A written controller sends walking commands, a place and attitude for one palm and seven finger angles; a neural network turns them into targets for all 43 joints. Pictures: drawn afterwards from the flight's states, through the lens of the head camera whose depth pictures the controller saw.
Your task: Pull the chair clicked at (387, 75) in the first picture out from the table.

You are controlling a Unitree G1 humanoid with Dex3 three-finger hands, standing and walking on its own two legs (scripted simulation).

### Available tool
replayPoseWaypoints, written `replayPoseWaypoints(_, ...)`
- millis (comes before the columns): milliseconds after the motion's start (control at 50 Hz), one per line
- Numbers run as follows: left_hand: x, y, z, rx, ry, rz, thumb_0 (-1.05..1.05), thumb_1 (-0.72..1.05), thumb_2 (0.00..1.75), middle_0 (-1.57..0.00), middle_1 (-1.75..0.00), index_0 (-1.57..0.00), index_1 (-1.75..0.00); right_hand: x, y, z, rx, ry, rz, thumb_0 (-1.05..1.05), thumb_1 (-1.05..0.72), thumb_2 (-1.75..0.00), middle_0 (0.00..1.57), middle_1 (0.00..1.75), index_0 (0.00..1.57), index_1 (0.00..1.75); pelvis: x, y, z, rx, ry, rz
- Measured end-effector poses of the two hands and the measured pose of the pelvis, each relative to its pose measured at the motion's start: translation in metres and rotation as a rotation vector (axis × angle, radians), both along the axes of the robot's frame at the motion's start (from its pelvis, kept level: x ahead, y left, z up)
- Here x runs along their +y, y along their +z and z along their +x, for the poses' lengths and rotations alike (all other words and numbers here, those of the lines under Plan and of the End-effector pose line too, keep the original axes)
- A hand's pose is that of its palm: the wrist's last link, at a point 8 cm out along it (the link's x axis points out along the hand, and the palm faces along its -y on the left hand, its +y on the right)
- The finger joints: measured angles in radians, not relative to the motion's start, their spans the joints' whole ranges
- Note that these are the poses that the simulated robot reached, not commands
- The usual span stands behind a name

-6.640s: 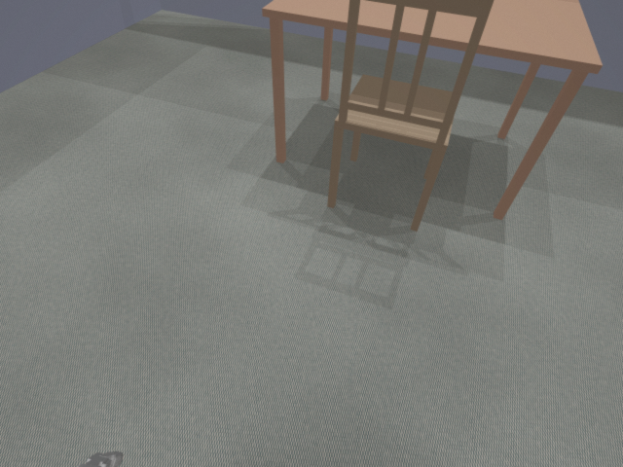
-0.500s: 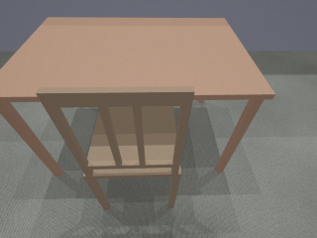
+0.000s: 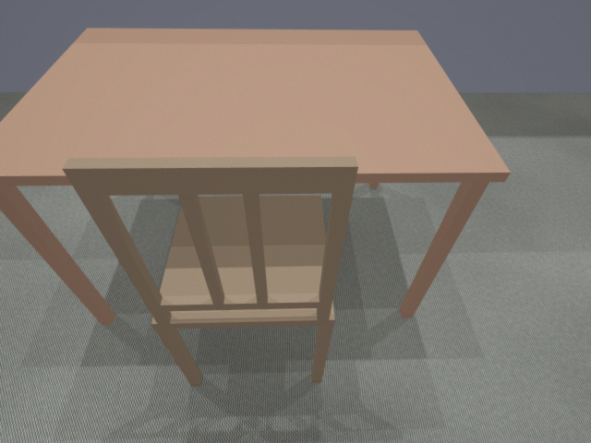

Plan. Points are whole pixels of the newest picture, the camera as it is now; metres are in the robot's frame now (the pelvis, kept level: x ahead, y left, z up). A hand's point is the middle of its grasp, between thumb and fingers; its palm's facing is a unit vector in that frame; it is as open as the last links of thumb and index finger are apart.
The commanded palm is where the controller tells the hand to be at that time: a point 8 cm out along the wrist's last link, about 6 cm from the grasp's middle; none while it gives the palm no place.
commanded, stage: raise the hand toward the chair's back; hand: left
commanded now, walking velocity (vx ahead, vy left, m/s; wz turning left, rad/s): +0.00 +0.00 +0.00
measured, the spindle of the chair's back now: (206, 255) +0.43 +0.20 -0.06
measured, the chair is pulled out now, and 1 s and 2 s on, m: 0.00 0.00 0.00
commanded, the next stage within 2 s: none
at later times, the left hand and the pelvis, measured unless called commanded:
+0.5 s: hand out of the picture +0.13 +0.16 -0.08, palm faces +0.20 -0.98 -0.04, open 10.1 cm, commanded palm +0.12 +0.22 -0.06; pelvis -0.04 -0.03 -0.10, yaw +2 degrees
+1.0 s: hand (178, 403) +0.18 +0.18 -0.06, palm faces +0.10 -0.99 -0.06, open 14.4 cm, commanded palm +0.15 +0.24 -0.05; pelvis -0.03 -0.01 -0.09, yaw +1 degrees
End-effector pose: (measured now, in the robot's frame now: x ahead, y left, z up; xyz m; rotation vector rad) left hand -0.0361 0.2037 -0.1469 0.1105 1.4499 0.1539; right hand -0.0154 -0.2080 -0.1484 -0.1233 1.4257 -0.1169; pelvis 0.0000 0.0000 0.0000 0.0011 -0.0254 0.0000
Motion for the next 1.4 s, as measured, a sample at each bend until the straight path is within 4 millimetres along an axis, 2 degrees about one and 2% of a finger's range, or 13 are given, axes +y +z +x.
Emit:
replayPoseWaypoints(40,0.008,0.014,0.025,-0.146,0.042,0.039,0.02,0.92,0.89,-0.21,-0.30,-0.20,-0.30,-0.008,0.003,0.007,-0.079,0.010,-0.030,0.02,-0.93,-0.90,0.20,0.30,0.20,0.30,0.000,-0.002,-0.003,0.000,-0.003,0.000)
replayPoseWaypoints(120,0.036,0.068,0.092,-0.574,0.065,0.166,0.07,0.95,0.88,-0.20,-0.30,-0.20,-0.30,-0.030,0.012,0.042,-0.356,-0.001,-0.090,0.03,-0.93,-0.90,0.20,0.30,0.20,0.30,0.001,-0.009,-0.007,0.018,0.021,0.003)
replayPoseWaypoints(200,0.023,0.115,0.168,-1.045,0.004,0.117,0.05,0.88,0.86,-0.19,-0.29,-0.18,-0.29,-0.051,0.024,0.095,-0.611,0.053,-0.145,0.03,-0.92,-0.90,0.20,0.30,0.20,0.30,0.000,-0.024,-0.019,0.088,0.032,0.002)
replayPoseWaypoints(260,-0.001,0.127,0.198,-1.348,-0.026,-0.017,0.04,0.81,0.84,-0.18,-0.28,-0.18,-0.28,-0.062,0.034,0.134,-0.762,0.097,-0.169,0.02,-0.92,-0.90,0.20,0.30,0.20,0.30,-0.005,-0.044,-0.027,0.164,0.012,0.008)
replayPoseWaypoints(340,-0.021,0.107,0.192,-1.499,-0.085,-0.105,0.02,0.70,0.80,-0.18,-0.26,-0.17,-0.27,-0.065,0.039,0.179,-0.888,0.154,-0.172,0.02,-0.91,-0.90,0.20,0.30,0.19,0.30,-0.014,-0.074,-0.035,0.223,0.002,0.010)
replayPoseWaypoints(460,-0.007,0.067,0.145,-1.317,-0.023,-0.013,0.02,0.54,0.74,-0.17,-0.25,-0.17,-0.25,-0.042,0.026,0.220,-0.950,0.214,-0.113,0.01,-0.91,-0.90,0.20,0.29,0.19,0.30,-0.024,-0.099,-0.038,0.252,0.022,-0.008)
replayPoseWaypoints(560,0.014,0.085,0.138,-1.412,-0.015,0.094,0.02,0.42,0.69,-0.16,-0.23,-0.15,-0.23,-0.016,-0.005,0.218,-0.902,0.250,-0.040,0.01,-0.91,-0.90,0.20,0.30,0.20,0.30,-0.029,-0.109,-0.040,0.281,0.042,-0.037)
replayPoseWaypoints(700,0.009,0.083,0.176,-1.385,-0.127,-0.046,0.01,0.26,0.62,-0.14,-0.20,-0.13,-0.20,-0.011,-0.045,0.174,-0.739,0.172,0.000,0.01,-0.90,-0.90,0.20,0.30,0.20,0.30,-0.027,-0.110,-0.042,0.299,0.040,-0.046)
replayPoseWaypoints(800,0.012,0.085,0.187,-1.314,-0.095,-0.039,0.01,0.14,0.57,-0.13,-0.18,-0.13,-0.18,-0.028,-0.044,0.142,-0.655,0.079,-0.051,0.02,-0.90,-0.90,0.20,0.30,0.20,0.30,-0.022,-0.100,-0.037,0.297,0.026,-0.033)
replayPoseWaypoints(900,0.021,0.095,0.188,-1.354,-0.079,0.020,0.01,0.03,0.52,-0.12,-0.16,-0.11,-0.17,-0.046,-0.036,0.127,-0.622,0.064,-0.118,0.02,-0.90,-0.90,0.20,0.30,0.20,0.30,-0.017,-0.094,-0.034,0.299,0.022,-0.028)
replayPoseWaypoints(1060,0.029,0.092,0.194,-1.367,-0.104,-0.004,0.00,-0.16,0.44,-0.10,-0.14,-0.09,-0.14,-0.054,-0.020,0.142,-0.671,0.096,-0.170,0.02,-0.90,-0.90,0.20,0.30,0.20,0.30,-0.009,-0.092,-0.033,0.298,0.023,-0.034)
replayPoseWaypoints(1240,0.041,0.102,0.199,-1.391,-0.089,0.012,0.00,-0.37,0.35,-0.08,-0.10,-0.07,-0.10,-0.024,-0.006,0.173,-0.754,0.157,-0.114,0.01,-0.90,-0.90,0.20,0.30,0.20,0.30,-0.002,-0.087,-0.031,0.287,0.031,-0.043)
replayPoseWaypoints(1400,0.054,0.102,0.205,-1.380,-0.089,0.007,-0.01,-0.47,0.31,-0.07,-0.09,-0.06,-0.09,-0.005,-0.004,0.180,-0.754,0.191,-0.078,0.01,-0.90,-0.90,0.20,0.30,0.20,0.30,0.002,-0.084,-0.029,0.282,0.036,-0.052)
